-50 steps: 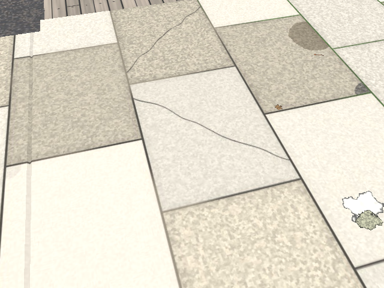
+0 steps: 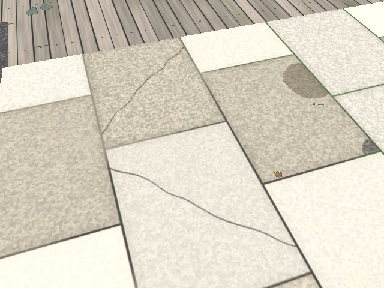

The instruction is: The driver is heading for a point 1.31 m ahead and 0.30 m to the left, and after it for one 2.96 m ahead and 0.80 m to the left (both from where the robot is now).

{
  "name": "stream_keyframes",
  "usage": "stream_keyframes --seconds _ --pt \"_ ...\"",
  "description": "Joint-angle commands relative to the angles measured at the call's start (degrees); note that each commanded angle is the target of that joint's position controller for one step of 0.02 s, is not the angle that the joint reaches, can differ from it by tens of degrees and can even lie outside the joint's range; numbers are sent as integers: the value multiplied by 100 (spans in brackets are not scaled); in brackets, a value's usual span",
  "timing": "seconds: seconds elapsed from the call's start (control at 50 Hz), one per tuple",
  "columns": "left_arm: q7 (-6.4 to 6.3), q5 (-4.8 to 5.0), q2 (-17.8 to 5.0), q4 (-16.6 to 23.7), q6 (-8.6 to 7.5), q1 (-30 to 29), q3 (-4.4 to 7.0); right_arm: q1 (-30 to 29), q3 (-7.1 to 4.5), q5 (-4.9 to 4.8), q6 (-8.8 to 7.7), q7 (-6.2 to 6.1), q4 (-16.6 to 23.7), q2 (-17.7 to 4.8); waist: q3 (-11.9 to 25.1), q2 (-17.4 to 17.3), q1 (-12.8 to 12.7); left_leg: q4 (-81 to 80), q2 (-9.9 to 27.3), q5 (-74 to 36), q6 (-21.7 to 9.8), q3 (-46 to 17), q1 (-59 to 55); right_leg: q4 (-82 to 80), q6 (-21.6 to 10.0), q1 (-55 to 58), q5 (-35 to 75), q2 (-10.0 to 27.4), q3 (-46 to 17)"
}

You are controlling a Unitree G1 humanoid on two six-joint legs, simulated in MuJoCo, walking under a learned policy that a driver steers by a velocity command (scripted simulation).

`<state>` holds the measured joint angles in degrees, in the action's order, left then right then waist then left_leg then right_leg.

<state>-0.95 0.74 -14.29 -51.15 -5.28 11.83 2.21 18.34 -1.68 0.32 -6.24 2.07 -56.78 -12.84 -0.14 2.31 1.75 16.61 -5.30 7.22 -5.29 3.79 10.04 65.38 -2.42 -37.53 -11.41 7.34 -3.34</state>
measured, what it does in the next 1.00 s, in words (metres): walks ahead, turning left: right foot, then left foot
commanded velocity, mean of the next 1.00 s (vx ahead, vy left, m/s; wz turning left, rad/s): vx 0.50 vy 0.00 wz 0.20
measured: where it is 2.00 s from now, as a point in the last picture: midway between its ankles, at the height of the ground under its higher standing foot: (145, 179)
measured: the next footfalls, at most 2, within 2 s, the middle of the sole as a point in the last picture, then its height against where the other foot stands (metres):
right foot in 0.30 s outside the picture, level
left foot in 0.88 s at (170, 257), level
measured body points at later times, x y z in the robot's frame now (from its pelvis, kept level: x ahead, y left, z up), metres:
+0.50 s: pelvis +0.27 -0.08 +0.00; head +0.29 -0.10 +0.45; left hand +0.33 +0.18 -0.12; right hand +0.36 -0.35 -0.14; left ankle +0.27 +0.08 -0.65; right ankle +0.30 -0.16 -0.74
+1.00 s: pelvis +0.54 +0.00 -0.02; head +0.58 +0.01 +0.43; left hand +0.55 +0.28 -0.15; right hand +0.74 -0.22 -0.13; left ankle +0.59 +0.08 -0.74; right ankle +0.44 -0.17 -0.63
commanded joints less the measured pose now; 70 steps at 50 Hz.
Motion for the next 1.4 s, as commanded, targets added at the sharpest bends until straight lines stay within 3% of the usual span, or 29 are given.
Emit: stream_keyframes --seconds 0.02,0.12,0.22,0.26,0.3,0.32,0.34,0.36,0.38,0.4,0.44,0.58,0.76,0.82,0.86,0.88,0.9,0.92,0.94,0.96,0.98,1.02,1.06,1.14,1.2,1.28,1.36,1.38,1.4 --pt "-41 -71 -263 242 25 198 79 -216 -117 -6 -99 -116 308 -750 -311 -456 -265 -1185 1609 -380 -975 -1221 557 -778 162 -184 879 243 -9" --pt "57 -3 -162 529 -47 -898 31 351 -152 -112 -8 -211 178 -943 -328 -469 135 -1072 1551 -429 -705 -924 -91 -2663 226 6 1759 -64 251" --pt "241 57 -271 805 -119 -1459 20 669 -194 -150 121 -229 12 -993 -470 -552 249 -589 1937 -395 -616 -1053 -987 -3430 45 26 1075 -210 261" --pt "281 54 -428 772 -169 -1123 83 540 -229 -154 181 -240 27 -1079 -296 -660 -6 -158 2005 -1060 -506 -1072 -1132 -3657 -125 630 662 -371 385" --pt "234 34 -925 301 -197 514 344 354 -146 -76 226 -236 127 -883 702 -505 -772 1806 1456 -2413 -216 -597 -579 -3722 -468 2879 686 -485 418" --pt "202 -79 -1544 130 -184 1494 493 724 14 -8 152 -212 280 -413 1683 518 -864 4090 782 -833 155 -144 1369 -3742 -1166 5162 483 945 -1554" --pt "233 -53 -1466 39 -147 1739 469 1010 122 -94 -1 -177 221 -86 2217 1568 -773 5495 125 2343 299 -593 2902 -4681 -1702 6127 -281 1664 -3786" --pt "241 -31 -1000 98 -163 1410 321 598 -45 -228 -115 -152 285 -776 1641 986 -788 6074 508 2223 161 -1117 3452 -4822 -1431 5652 -509 1481 -3452" --pt "232 -30 -768 234 -155 862 240 96 -90 -296 -160 -149 456 -951 1014 630 -646 6017 824 1704 74 -950 3539 -4875 -1211 4847 -98 1292 -2536" --pt "259 -59 -620 310 -152 397 182 -143 -101 -227 -144 -181 493 -887 619 138 -457 5673 1075 1209 99 -827 3281 -5079 -1114 4015 448 1044 -1893" --pt "305 -110 -372 294 -171 114 111 -72 -144 -132 13 -212 474 -695 311 193 -145 5090 1338 733 147 -820 2674 -5447 -979 3145 885 658 -1161" --pt "126 -168 -622 -93 -177 665 203 -688 -191 -160 219 -219 676 -462 -115 65 -194 3759 1215 -661 323 -1026 3342 -5847 -901 3172 1799 555 57" --pt "-15 -76 -745 -369 -26 1107 233 -2032 -109 -147 189 48 1328 -273 -580 -7 -610 2019 1000 -1012 127 -441 3532 -5632 -623 4329 2088 832 962" --pt "-65 -43 -937 -284 91 885 288 -1980 -166 -160 186 164 1532 -390 -397 174 -396 1896 715 -160 -98 34 2951 -4889 -467 4557 3976 909 1224" --pt "-120 -45 -1095 -184 177 704 330 -1086 -351 -174 211 176 1415 -704 227 386 133 1874 247 223 -341 372 1569 -3494 -313 4393 5714 810 1417" --pt "-132 -27 -1096 -107 190 618 314 -151 -545 -182 225 120 1189 -1053 726 232 610 1485 96 -110 -566 214 124 -2198 -126 3755 5347 551 1516" --pt "-114 -147 -887 83 106 708 224 673 -725 -162 281 -27 1050 -1657 1342 -740 781 1394 1260 -301 -996 -1602 -1668 -228 114 2120 2735 156 1544" --pt "25 -136 -154 286 -128 1160 -2 432 -708 -163 240 -22 1217 -1867 2064 -1792 168 414 2555 485 -2153 -4977 -3328 1698 380 -143 -2031 -1142 585" --pt "122 53 -692 405 -377 501 121 565 -586 -107 227 -22 1188 -1415 2023 -1105 530 62 2405 637 -1832 -4830 -3263 1915 164 -741 -1880 -794 -379" --pt "143 194 -793 589 -460 61 144 314 -515 -96 193 -40 1226 -1109 1289 -847 461 81 2182 315 -1554 -3861 -2595 1640 23 -960 -1418 -540 -266" --pt "99 114 -735 593 -464 -42 148 -146 -458 -120 165 -17 1330 -955 743 -153 140 -8 1918 -278 -1354 -3158 -1574 1061 23 -685 -997 -275 -204" --pt "41 -74 -783 602 -307 63 246 -619 -369 -70 157 -36 1515 -711 425 -184 -238 -251 1573 -937 -1217 -2531 -382 347 132 76 -690 -12 -187" --pt "23 -137 -637 681 -170 131 251 -590 -398 -98 149 -90 1543 -842 297 -306 -352 -414 1437 -1290 -1261 -2263 120 -151 317 259 -542 -10 -74" --pt "-19 -183 -498 1015 -103 -703 211 -173 -468 -136 173 -241 1505 -1090 72 -461 -113 -432 1124 -1418 -1048 -1843 418 -1726 566 133 705 -243 67" --pt "43 -120 -382 1207 -146 -1292 157 70 -466 -169 230 -280 1481 -1077 44 -672 140 -290 947 -856 -794 -1809 430 -2953 536 482 1562 -534 98" --pt "150 -49 -571 1447 -238 -1692 191 340 -463 -202 291 -304 1412 -1059 46 -764 271 149 1180 -502 -705 -2387 -105 -3636 429 652 1472 -707 -53" --pt "176 -48 -868 1321 -366 -902 334 95 -459 -172 356 -345 1538 -1021 311 -1003 -240 1039 1136 -1020 -479 -2808 -367 -4180 77 1842 856 -799 26" --pt "141 -137 -1084 1211 -390 -173 417 -34 -371 -131 334 -313 1645 -787 908 -829 -597 2052 840 -1068 -293 -2527 64 -4049 -216 3134 911 -319 -316" --pt "87 -231 -1513 1133 -365 724 532 301 -279 -138 295 -307 1781 -478 1796 160 -727 3920 165 157 104 -1796 1624 -3993 -841 5245 573 887 -1868"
